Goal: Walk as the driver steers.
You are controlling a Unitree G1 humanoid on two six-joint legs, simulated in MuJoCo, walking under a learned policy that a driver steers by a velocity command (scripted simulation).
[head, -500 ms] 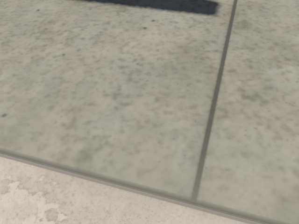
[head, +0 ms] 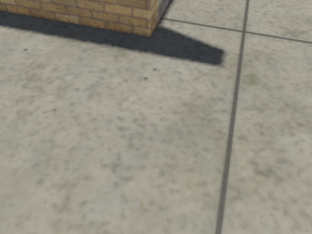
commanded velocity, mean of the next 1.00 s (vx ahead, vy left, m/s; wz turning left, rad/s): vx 0.50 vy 0.00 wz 0.36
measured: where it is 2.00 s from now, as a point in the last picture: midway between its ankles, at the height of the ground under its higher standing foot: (91, 155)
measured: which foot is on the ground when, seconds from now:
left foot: down 0.00-0.38, up 0.40-0.86, down 0.88-1.00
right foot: up 0.00-0.34, down 0.36-0.86, up 0.88-1.00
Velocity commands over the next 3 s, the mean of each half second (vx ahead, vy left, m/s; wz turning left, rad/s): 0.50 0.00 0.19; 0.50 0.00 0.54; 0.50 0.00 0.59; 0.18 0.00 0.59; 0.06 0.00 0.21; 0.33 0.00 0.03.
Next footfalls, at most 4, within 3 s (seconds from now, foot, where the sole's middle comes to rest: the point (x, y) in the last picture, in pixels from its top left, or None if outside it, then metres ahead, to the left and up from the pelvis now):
0.36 right None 0.39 -0.11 -0.76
0.88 left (111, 218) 0.62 0.20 -0.76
1.34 right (127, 156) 0.95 0.16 -0.76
1.80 left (64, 167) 0.88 0.46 -0.76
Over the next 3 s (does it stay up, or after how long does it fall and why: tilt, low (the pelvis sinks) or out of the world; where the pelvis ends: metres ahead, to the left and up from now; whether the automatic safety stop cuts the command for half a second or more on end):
stays up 1.05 0.52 0.00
